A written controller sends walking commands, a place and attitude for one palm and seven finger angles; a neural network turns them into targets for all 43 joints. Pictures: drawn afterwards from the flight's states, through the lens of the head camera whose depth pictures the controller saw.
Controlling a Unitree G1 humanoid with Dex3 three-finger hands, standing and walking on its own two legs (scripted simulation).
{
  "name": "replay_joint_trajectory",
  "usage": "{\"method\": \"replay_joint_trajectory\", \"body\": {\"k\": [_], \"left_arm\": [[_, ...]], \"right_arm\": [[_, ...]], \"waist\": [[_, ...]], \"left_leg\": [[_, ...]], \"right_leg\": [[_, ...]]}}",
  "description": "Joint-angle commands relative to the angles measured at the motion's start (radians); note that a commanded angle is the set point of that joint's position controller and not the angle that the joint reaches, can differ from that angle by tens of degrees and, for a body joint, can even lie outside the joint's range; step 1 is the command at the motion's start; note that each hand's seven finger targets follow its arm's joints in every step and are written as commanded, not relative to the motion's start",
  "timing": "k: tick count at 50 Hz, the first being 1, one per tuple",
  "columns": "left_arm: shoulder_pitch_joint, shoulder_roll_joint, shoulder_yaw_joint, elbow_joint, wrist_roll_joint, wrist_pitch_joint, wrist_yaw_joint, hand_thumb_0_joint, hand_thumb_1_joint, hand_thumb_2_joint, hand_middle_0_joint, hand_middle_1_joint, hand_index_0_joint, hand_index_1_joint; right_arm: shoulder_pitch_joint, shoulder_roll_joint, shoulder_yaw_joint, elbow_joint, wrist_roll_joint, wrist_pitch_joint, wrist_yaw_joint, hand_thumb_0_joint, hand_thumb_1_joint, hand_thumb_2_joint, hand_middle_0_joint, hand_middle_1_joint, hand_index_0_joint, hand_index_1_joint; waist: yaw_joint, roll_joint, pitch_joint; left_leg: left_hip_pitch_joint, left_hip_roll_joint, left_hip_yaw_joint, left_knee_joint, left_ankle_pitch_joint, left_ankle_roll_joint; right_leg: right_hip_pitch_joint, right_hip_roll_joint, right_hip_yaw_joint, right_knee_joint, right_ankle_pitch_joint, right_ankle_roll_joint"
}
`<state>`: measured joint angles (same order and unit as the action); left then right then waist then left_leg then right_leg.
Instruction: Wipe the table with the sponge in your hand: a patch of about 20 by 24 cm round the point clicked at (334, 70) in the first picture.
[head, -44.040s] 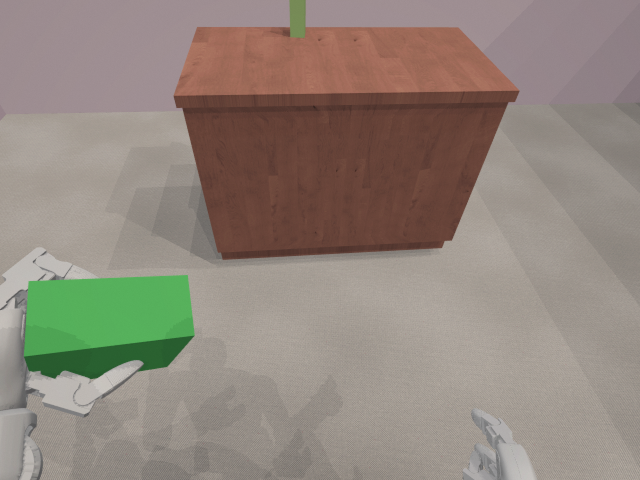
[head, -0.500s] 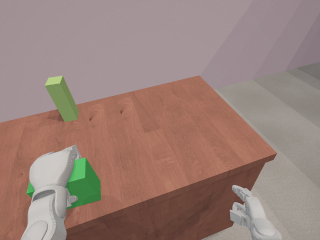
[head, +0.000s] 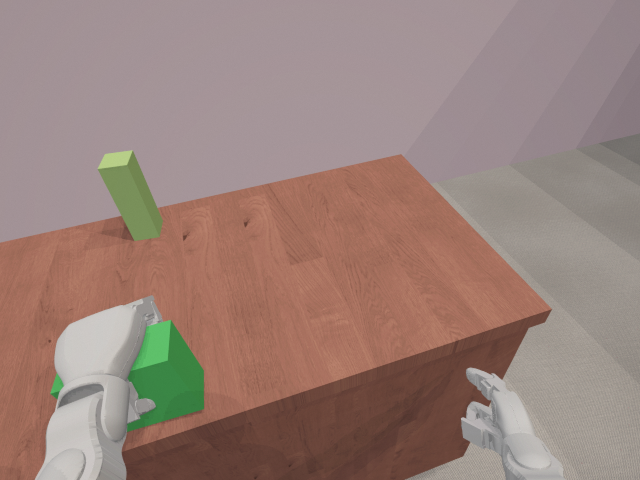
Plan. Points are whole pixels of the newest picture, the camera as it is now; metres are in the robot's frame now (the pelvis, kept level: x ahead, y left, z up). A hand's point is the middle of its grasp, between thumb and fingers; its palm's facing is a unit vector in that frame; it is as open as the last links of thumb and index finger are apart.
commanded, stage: lift the sponge slowly off the table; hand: left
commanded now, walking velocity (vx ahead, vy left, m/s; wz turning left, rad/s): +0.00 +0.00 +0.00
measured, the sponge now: (144, 388) +0.20 +0.27 +0.02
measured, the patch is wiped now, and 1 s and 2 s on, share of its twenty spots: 1.00 1.00 1.00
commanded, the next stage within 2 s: bring the sponge back beside the body in 1.66 s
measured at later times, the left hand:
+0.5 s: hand (121, 355) +0.20 +0.27 +0.10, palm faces +0.08 -0.12 -0.99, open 10.1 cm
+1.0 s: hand (105, 332) +0.21 +0.28 +0.13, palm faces +0.11 -0.10 -0.99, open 10.1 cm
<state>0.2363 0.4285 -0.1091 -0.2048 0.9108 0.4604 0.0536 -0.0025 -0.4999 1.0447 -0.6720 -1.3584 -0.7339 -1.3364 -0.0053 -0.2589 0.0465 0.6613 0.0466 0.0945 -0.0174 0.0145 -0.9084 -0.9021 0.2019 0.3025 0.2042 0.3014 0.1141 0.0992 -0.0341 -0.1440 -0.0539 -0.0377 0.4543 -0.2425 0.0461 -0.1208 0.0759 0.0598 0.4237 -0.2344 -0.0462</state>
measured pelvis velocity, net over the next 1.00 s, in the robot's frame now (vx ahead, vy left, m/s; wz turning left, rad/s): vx -0.02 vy -0.01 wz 0.01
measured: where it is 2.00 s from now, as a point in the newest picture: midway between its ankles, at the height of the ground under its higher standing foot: outside the picture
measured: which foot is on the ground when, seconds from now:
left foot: down 0.00-1.00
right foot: down 0.00-1.00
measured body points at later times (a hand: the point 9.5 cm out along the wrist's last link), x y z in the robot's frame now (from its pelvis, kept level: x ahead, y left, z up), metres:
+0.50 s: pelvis -0.02 -0.01 +0.00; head -0.06 -0.06 +0.45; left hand +0.19 +0.27 +0.16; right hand +0.26 -0.20 -0.06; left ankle +0.00 +0.09 -0.74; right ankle +0.00 -0.10 -0.74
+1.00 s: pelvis -0.02 -0.01 +0.00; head -0.05 -0.06 +0.45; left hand +0.20 +0.28 +0.19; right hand +0.25 -0.21 -0.07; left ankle +0.00 +0.09 -0.74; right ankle +0.00 -0.10 -0.74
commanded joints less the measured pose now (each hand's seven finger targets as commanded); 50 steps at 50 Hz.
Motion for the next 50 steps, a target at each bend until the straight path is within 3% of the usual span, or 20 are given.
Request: {"method": "replay_joint_trajectory", "body": {"k": [1,3,7,8,14,18,21,23,26,28,30,35,38,41,43,44,46,48,49,50], "left_arm": [[-0.184,0.181,0.118,-0.195,0.036,-0.007,0.028,0.000,0.100,1.300,-1.200,-1.600,-1.200,-1.600],[-0.257,0.227,0.146,-0.241,0.041,-0.014,0.032,0.000,0.100,1.300,-1.200,-1.600,-1.200,-1.600],[-0.255,0.202,0.125,-0.244,0.041,-0.025,0.028,0.000,0.100,1.300,-1.200,-1.600,-1.200,-1.600],[-0.274,0.245,0.160,-0.254,0.041,-0.030,0.030,0.000,0.100,1.300,-1.200,-1.600,-1.200,-1.600],[-0.269,0.201,0.126,-0.257,0.031,-0.014,0.016,0.000,0.100,1.300,-1.200,-1.600,-1.200,-1.600],[-0.338,0.258,0.161,-0.235,0.029,0.002,0.005,0.000,0.100,1.300,-1.200,-1.600,-1.200,-1.600],[-0.359,0.248,0.149,-0.164,0.031,0.014,-0.012,0.000,0.100,1.300,-1.200,-1.600,-1.200,-1.600],[-0.408,0.300,0.181,-0.193,0.036,0.008,-0.017,0.000,0.100,1.300,-1.200,-1.600,-1.200,-1.600],[-0.359,0.252,0.151,-0.186,0.018,0.001,-0.037,0.000,0.100,1.300,-1.200,-1.600,-1.200,-1.600],[-0.366,0.318,0.211,-0.198,0.014,-0.006,-0.038,0.000,0.100,1.300,-1.200,-1.600,-1.200,-1.600],[-0.361,0.290,0.192,-0.204,0.011,-0.008,-0.046,0.000,0.100,1.300,-1.200,-1.600,-1.200,-1.600],[-0.400,0.327,0.214,-0.178,0.004,-0.004,-0.054,0.000,0.100,1.300,-1.200,-1.600,-1.200,-1.600],[-0.443,0.353,0.225,-0.231,0.001,-0.015,-0.059,0.000,0.100,1.300,-1.200,-1.600,-1.200,-1.600],[-0.441,0.318,0.199,-0.185,-0.005,-0.019,-0.067,0.000,0.100,1.300,-1.200,-1.600,-1.200,-1.600],[-0.454,0.380,0.249,-0.221,-0.009,-0.026,-0.064,0.000,0.100,1.300,-1.200,-1.600,-1.200,-1.600],[-0.459,0.339,0.215,-0.207,-0.012,-0.022,-0.069,0.000,0.100,1.300,-1.200,-1.600,-1.200,-1.600],[-0.439,0.339,0.220,-0.188,-0.015,-0.018,-0.072,0.000,0.100,1.300,-1.200,-1.600,-1.200,-1.600],[-0.460,0.395,0.265,-0.238,-0.010,-0.015,-0.071,0.000,0.100,1.300,-1.200,-1.600,-1.200,-1.600],[-0.441,0.346,0.229,-0.242,-0.019,-0.009,-0.076,0.000,0.100,1.300,-1.200,-1.600,-1.200,-1.600],[-0.427,0.364,0.251,-0.242,-0.017,-0.006,-0.073,0.000,0.100,1.300,-1.200,-1.600,-1.200,-1.600]], "right_arm": [[-0.256,-0.092,-0.030,-0.185,0.000,-0.058,-0.012,0.000,-0.900,-0.900,0.200,0.300,0.200,0.300],[-0.268,-0.097,-0.032,-0.182,-0.002,-0.061,-0.017,0.000,-0.900,-0.900,0.200,0.300,0.200,0.300],[-0.267,-0.088,-0.032,-0.181,-0.004,-0.069,-0.021,0.000,-0.900,-0.900,0.200,0.300,0.200,0.300],[-0.274,-0.095,-0.033,-0.175,-0.005,-0.071,-0.024,0.000,-0.900,-0.900,0.200,0.300,0.200,0.300],[-0.287,-0.087,-0.028,-0.181,-0.004,-0.070,-0.020,0.000,-0.900,-0.900,0.200,0.300,0.200,0.300],[-0.299,-0.097,-0.025,-0.168,0.000,-0.066,-0.031,0.000,-0.900,-0.900,0.200,0.300,0.200,0.300],[-0.299,-0.096,-0.018,-0.160,-0.001,-0.065,-0.042,0.000,-0.900,-0.900,0.200,0.300,0.200,0.300],[-0.303,-0.101,-0.019,-0.159,0.002,-0.068,-0.045,0.000,-0.900,-0.900,0.200,0.300,0.200,0.300],[-0.301,-0.094,-0.015,-0.173,-0.001,-0.076,-0.044,0.000,-0.900,-0.900,0.200,0.300,0.200,0.300],[-0.298,-0.102,-0.020,-0.165,-0.003,-0.079,-0.044,0.000,-0.900,-0.900,0.200,0.300,0.200,0.300],[-0.298,-0.093,-0.015,-0.171,0.000,-0.080,-0.041,0.000,-0.900,-0.900,0.200,0.300,0.200,0.300],[-0.293,-0.100,-0.013,-0.167,0.003,-0.083,-0.049,0.000,-0.900,-0.900,0.200,0.300,0.200,0.300],[-0.297,-0.107,-0.018,-0.175,0.002,-0.090,-0.055,0.000,-0.900,-0.900,0.200,0.300,0.200,0.300],[-0.286,-0.103,-0.016,-0.170,0.000,-0.095,-0.062,0.000,-0.900,-0.900,0.200,0.300,0.200,0.300],[-0.289,-0.109,-0.020,-0.168,0.002,-0.102,-0.062,0.000,-0.900,-0.900,0.200,0.300,0.200,0.300],[-0.290,-0.101,-0.016,-0.175,0.002,-0.102,-0.062,0.000,-0.900,-0.900,0.200,0.300,0.200,0.300],[-0.286,-0.105,-0.019,-0.170,0.000,-0.103,-0.061,0.000,-0.900,-0.900,0.200,0.300,0.200,0.300],[-0.293,-0.110,-0.020,-0.167,0.002,-0.103,-0.057,0.000,-0.900,-0.900,0.200,0.300,0.200,0.300],[-0.297,-0.099,-0.017,-0.185,0.001,-0.104,-0.055,0.000,-0.900,-0.900,0.200,0.300,0.200,0.300],[-0.295,-0.100,-0.018,-0.172,0.003,-0.105,-0.050,0.000,-0.900,-0.900,0.200,0.300,0.200,0.300]], "waist": [[0.016,-0.047,-0.116],[0.011,-0.011,-0.122],[0.015,-0.035,-0.149],[0.014,-0.021,-0.144],[0.020,-0.029,-0.130],[0.010,-0.036,-0.113],[0.012,-0.055,-0.098],[0.009,-0.034,-0.131],[0.020,-0.029,-0.128],[0.018,-0.028,-0.138],[0.017,-0.040,-0.135],[0.011,-0.040,-0.104],[0.015,-0.006,-0.134],[0.012,-0.045,-0.131],[0.017,-0.003,-0.145],[0.016,-0.013,-0.137],[0.021,-0.044,-0.143],[0.023,0.004,-0.170],[0.029,-0.008,-0.176],[0.027,-0.018,-0.178]], "left_leg": [[0.042,0.022,-0.089,-0.053,0.234,0.004],[0.052,0.025,-0.095,-0.064,0.206,0.004],[0.067,0.020,-0.092,-0.063,0.229,0.005],[0.071,0.023,-0.098,-0.068,0.215,0.005],[0.061,0.019,-0.092,-0.076,0.209,0.005],[0.059,0.019,-0.092,-0.088,0.163,0.003],[0.047,0.012,-0.084,-0.081,0.149,0.006],[0.051,0.012,-0.086,-0.088,0.136,0.004],[0.048,0.007,-0.084,-0.076,0.169,0.006],[0.051,0.009,-0.086,-0.073,0.160,0.005],[0.037,0.008,-0.083,-0.069,0.168,0.002],[0.026,0.008,-0.084,-0.067,0.137,0.003],[0.046,0.008,-0.088,-0.066,0.138,0.004],[0.043,0.010,-0.084,-0.061,0.143,0.006],[0.046,0.010,-0.092,-0.067,0.137,0.002],[0.034,0.009,-0.088,-0.066,0.134,0.004],[0.035,0.012,-0.087,-0.061,0.147,0.004],[0.039,0.011,-0.095,-0.066,0.164,-0.001],[0.030,0.011,-0.089,-0.060,0.176,0.002],[0.035,0.011,-0.092,-0.058,0.195,-0.001]], "right_leg": [[0.022,-0.026,0.079,-0.076,0.188,-0.049],[0.020,-0.021,0.106,-0.085,0.146,-0.055],[0.039,-0.028,0.094,-0.089,0.169,-0.051],[0.039,-0.022,0.110,-0.092,0.149,-0.056],[0.041,-0.026,0.086,-0.101,0.137,-0.052],[0.022,-0.027,0.117,-0.119,0.076,-0.051],[0.009,-0.034,0.105,-0.129,0.061,-0.047],[0.026,-0.033,0.127,-0.125,0.039,-0.050],[0.035,-0.040,0.097,-0.117,0.088,-0.047],[0.035,-0.040,0.129,-0.119,0.083,-0.049],[0.035,-0.045,0.111,-0.111,0.096,-0.045],[0.004,-0.047,0.118,-0.122,0.050,-0.043],[0.016,-0.048,0.134,-0.117,0.056,-0.048],[0.013,-0.052,0.109,-0.117,0.062,-0.044],[0.023,-0.051,0.136,-0.112,0.054,-0.049],[0.025,-0.053,0.109,-0.110,0.052,-0.048],[0.025,-0.055,0.108,-0.108,0.074,-0.045],[0.045,-0.053,0.133,-0.096,0.099,-0.051],[0.059,-0.058,0.106,-0.085,0.119,-0.050],[0.054,-0.056,0.117,-0.083,0.145,-0.048]]}}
